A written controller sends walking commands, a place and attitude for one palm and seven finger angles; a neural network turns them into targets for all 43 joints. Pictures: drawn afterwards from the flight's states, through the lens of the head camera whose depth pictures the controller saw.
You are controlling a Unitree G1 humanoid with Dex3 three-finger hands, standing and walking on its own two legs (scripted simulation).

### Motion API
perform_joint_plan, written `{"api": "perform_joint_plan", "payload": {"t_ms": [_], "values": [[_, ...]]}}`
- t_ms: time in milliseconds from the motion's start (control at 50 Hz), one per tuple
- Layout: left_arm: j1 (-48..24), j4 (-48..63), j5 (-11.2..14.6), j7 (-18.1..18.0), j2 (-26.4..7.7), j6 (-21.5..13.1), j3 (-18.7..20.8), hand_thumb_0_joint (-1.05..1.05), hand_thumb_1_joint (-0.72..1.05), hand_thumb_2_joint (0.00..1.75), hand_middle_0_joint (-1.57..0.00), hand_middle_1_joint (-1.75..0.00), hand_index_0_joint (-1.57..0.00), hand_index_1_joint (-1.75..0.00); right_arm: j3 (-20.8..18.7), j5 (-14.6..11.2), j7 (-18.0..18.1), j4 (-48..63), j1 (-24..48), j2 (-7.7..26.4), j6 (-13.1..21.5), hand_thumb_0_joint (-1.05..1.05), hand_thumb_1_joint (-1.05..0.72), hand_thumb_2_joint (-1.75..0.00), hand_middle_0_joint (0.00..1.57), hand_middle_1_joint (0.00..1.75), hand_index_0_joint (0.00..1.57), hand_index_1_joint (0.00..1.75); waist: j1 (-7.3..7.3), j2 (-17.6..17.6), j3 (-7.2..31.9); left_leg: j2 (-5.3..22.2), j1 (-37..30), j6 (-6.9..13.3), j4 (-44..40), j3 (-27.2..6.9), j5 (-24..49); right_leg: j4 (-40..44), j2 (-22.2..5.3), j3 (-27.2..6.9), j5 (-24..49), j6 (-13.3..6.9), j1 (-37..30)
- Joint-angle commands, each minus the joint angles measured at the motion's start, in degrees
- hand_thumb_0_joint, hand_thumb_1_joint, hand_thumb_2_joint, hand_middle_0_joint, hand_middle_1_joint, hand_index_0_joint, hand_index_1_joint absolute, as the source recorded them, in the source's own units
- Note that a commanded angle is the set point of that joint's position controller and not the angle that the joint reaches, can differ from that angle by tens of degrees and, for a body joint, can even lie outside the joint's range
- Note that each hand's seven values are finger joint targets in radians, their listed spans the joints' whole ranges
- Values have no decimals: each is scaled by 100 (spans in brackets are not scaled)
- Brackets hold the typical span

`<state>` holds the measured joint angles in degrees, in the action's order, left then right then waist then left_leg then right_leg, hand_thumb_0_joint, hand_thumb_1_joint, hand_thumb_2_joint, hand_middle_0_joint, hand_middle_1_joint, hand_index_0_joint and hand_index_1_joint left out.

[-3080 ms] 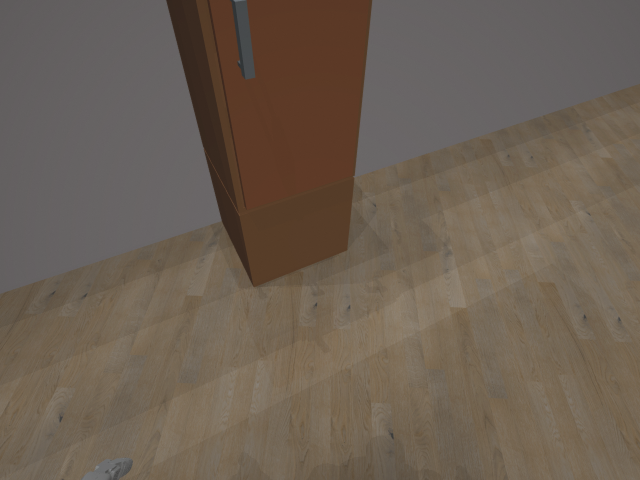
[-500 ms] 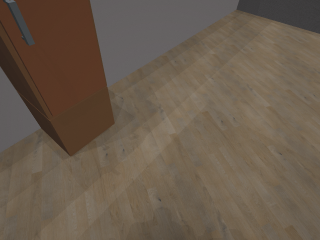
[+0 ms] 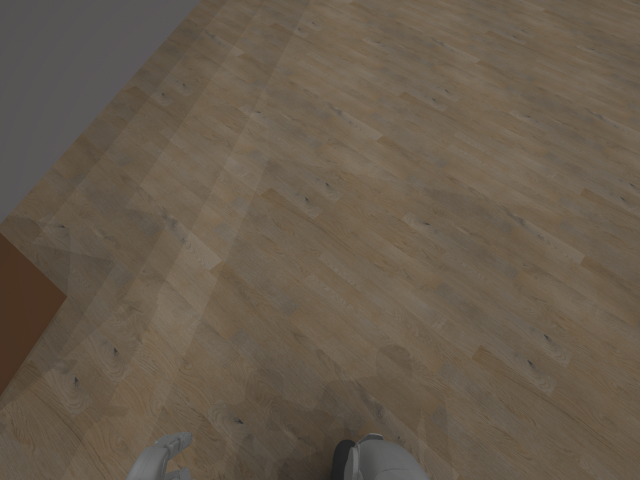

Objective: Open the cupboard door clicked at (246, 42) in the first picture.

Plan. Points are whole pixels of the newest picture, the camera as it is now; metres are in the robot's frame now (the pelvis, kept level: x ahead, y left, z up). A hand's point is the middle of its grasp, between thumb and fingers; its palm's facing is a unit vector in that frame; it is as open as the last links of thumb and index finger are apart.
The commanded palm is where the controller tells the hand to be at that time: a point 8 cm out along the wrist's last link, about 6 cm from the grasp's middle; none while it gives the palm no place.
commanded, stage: walk to a spot facing it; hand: left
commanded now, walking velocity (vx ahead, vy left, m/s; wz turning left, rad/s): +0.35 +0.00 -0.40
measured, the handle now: out of the picture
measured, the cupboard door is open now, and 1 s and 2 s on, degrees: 0 0 0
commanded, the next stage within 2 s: turn to face it in 0.76 s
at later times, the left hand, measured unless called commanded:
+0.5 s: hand (179, 416) +0.23 +0.20 -0.17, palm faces -0.03 -0.99 -0.16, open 7.3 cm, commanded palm none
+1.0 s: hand (258, 238) +0.55 +0.11 -0.17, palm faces -0.39 -0.90 -0.20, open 7.4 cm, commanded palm none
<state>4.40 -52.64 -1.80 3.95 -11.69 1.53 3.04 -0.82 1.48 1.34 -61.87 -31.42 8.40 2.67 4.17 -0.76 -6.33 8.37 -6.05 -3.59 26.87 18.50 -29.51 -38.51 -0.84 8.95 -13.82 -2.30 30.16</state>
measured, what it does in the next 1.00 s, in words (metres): walks ahead, turning right: right foot, then left foot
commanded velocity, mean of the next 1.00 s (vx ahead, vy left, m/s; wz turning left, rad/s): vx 0.20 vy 0.00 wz -0.22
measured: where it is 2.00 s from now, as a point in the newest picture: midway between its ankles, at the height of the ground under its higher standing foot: (317, 376)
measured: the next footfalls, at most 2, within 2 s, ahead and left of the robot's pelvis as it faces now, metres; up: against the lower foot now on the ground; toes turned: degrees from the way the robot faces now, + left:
right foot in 0.02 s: +0.16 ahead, -0.10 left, +0.00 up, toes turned -8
left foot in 0.48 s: +0.33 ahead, +0.11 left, +0.00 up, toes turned +2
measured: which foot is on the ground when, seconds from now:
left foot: down 0.00-0.02, up 0.04-0.46, down 0.48-0.98, up 1.00-1.00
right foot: up 0.00-0.00, down 0.02-0.50, up 0.52-0.96, down 0.98-1.00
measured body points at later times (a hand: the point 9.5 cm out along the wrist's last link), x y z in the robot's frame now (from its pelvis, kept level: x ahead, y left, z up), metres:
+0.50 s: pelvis +0.22 +0.02 +0.01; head +0.23 +0.05 +0.46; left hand +0.23 +0.26 -0.16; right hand +0.31 -0.22 -0.11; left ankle +0.30 +0.11 -0.72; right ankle +0.13 -0.09 -0.71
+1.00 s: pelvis +0.39 -0.02 +0.00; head +0.43 -0.04 +0.45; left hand +0.57 +0.16 -0.15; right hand +0.24 -0.19 -0.15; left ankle +0.30 +0.11 -0.71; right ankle +0.43 -0.14 -0.72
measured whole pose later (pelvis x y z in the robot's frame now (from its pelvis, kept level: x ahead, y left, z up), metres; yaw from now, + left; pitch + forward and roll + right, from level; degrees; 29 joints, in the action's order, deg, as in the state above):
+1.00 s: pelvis +0.39 -0.02 +0.00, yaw -21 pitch +1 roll +0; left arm 7.7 -56.5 -2.3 0.6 -10.4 -0.8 3.7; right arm -2.5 0.7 1.3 -62.8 -23.5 7.4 1.5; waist 3.1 0.2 -4.8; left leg 9.4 4.3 -2.0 38.6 20.1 -28.8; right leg -34.7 -1.8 9.1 -9.6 -1.4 23.9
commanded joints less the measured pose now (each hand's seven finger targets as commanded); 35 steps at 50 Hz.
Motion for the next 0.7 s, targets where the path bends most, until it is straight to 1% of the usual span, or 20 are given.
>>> {"api": "perform_joint_plan", "payload": {"t_ms": [0,20,40,60,100,140,160,200,280,380,420,440,460,480,500,540,560,600,620,680], "values": [[2440,-260,35,-267,-1604,-398,449,0,90,90,-20,-30,-20,-30,-194,-194,-39,613,29,751,176,0,-90,-90,20,30,20,30,-1341,-790,2329,-165,3777,48,4829,-452,42,1031,-1967,-3211,999,-1220,-5286],[2436,-254,173,-337,-1850,-328,497,0,90,90,-20,-30,-20,-30,-219,-200,10,864,635,722,176,0,-90,-90,20,30,20,30,-1348,-790,2403,-275,4296,189,5746,-1310,-467,1737,-2410,-4296,1144,-1523,-5026],[1992,-173,177,-355,-1738,-297,481,0,90,90,-20,-30,-20,-30,-258,-174,7,894,818,756,180,0,-90,-90,20,30,20,30,-1137,-358,1723,-2,4468,261,5884,-1567,101,2012,-2383,-3823,473,-1575,-4334],[1504,-29,170,-354,-1461,-325,391,0,90,90,-20,-30,-20,-30,-261,-127,-27,852,819,753,176,0,-90,-90,20,30,20,30,-908,-365,1362,173,4388,226,5663,-1676,671,2202,-2114,-3420,49,-1263,-3496],[848,49,128,-417,-999,-394,251,0,90,90,-20,-30,-20,-30,-271,-31,-32,668,893,695,32,0,-90,-90,20,30,20,30,-519,171,646,391,3785,192,5067,-1774,941,2499,-1804,-2653,-184,-1076,-1816],[750,-11,66,-421,-795,-473,164,0,90,90,-20,-30,-20,-30,-247,15,-49,555,664,470,-100,0,-90,-90,20,30,20,30,-242,168,340,307,3436,144,4511,-1644,1113,2612,-1407,-2044,402,-888,-953],[754,-55,53,-414,-751,-492,158,0,90,90,-20,-30,-20,-30,-250,22,-64,519,539,400,-138,0,-90,-90,20,30,20,30,-151,-67,370,277,3398,120,4254,-1588,1238,2615,-1243,-1800,485,-834,-870],[792,-163,43,-411,-703,-529,143,0,90,90,-20,-30,-20,-30,-268,30,-111,544,523,363,-155,0,-90,-90,20,30,20,30,-77,-402,444,229,3427,73,3714,-1532,1526,2680,-1038,-1616,325,-811,-921],[1146,-269,56,-403,-636,-569,144,0,90,90,-20,-30,-20,-30,-278,33,-199,851,1398,445,-85,0,-90,-90,20,30,20,30,-335,-661,315,166,3689,27,2503,-1463,1834,2693,-983,-1709,88,-861,-1372],[1568,-395,39,-418,-761,-561,156,0,90,90,-20,-30,-20,-30,-269,0,-254,1063,2164,454,65,0,-90,-90,20,30,20,30,-610,-501,216,-172,3209,125,1127,-1288,1611,2393,-1140,-2007,437,-830,-1913],[1518,-424,60,-431,-767,-544,177,0,90,90,-20,-30,-20,-30,-310,9,-213,933,1791,542,130,0,-90,-90,20,30,20,30,-384,-220,315,-325,2239,161,391,-1155,1791,1827,-1036,-1890,750,-686,-1702],[1487,-407,83,-426,-683,-530,172,0,90,90,-20,-30,-20,-30,-353,28,-161,724,1212,741,175,0,-90,-90,20,30,20,30,-130,186,612,-295,1177,231,-12,-1275,1874,898,-691,-1632,1067,-512,-1334],[1624,-323,133,-374,-410,-516,145,0,90,90,-20,-30,-20,-30,-484,95,-100,550,498,1279,224,0,-90,-90,20,30,20,30,99,1221,1163,822,-102,616,-434,-2674,1713,-671,-78,-1117,356,-208,-336],[1565,-207,133,-345,-229,-555,82,0,90,90,-20,-30,-20,-30,-562,83,-83,467,18,1718,183,0,-90,-90,20,30,20,30,178,2111,1310,2100,-590,1112,-1083,-4003,1896,-2312,309,-569,-1819,26,676],[1304,-213,61,-385,-474,-503,124,0,90,90,-20,-30,-20,-30,-492,46,-29,473,183,1478,127,0,-90,-90,20,30,20,30,214,1667,1028,2106,-102,1102,-1271,-3970,1446,-2969,-15,-974,-1694,16,780],[1017,-280,30,-303,-414,-450,230,0,90,90,-20,-30,-20,-30,-330,20,11,593,794,941,187,0,-90,-90,20,30,20,30,-32,670,288,1762,859,947,-1390,-3065,2043,-3417,-379,-1046,-815,87,895],[1135,-327,13,-263,-283,-389,221,0,90,90,-20,-30,-20,-30,-288,19,11,632,1078,823,211,0,-90,-90,20,30,20,30,-233,475,142,1568,1163,828,-1430,-2464,2259,-3419,-451,-1001,-539,136,758],[1473,-433,6,-243,-61,-259,220,0,90,90,-20,-30,-20,-30,-263,-17,41,576,1208,662,270,0,-90,-90,20,30,20,30,-464,562,263,1243,1333,569,-1321,-1500,3063,-3420,-464,-888,-80,232,529],[1523,-439,-8,-245,-15,-192,234,0,90,90,-20,-30,-20,-30,-243,-26,57,548,1112,610,275,0,-90,-90,20,30,20,30,-473,693,295,1114,1405,479,-1282,-1229,3513,-3432,-417,-834,51,278,473],[1473,-341,-10,-226,71,-45,277,0,90,90,-20,-30,-20,-30,-268,-35,89,549,1139,610,243,0,-90,-90,20,30,20,30,-536,822,243,1100,1351,680,-1214,-745,4157,-3153,-474,-681,275,396,728]]}}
